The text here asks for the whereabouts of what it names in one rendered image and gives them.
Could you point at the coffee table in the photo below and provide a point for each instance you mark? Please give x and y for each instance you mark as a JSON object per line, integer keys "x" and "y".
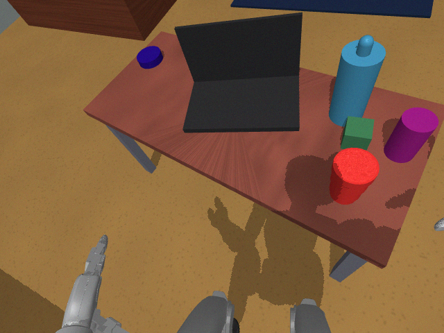
{"x": 287, "y": 172}

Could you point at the left robot hand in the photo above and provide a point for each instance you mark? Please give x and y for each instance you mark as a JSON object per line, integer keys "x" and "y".
{"x": 81, "y": 307}

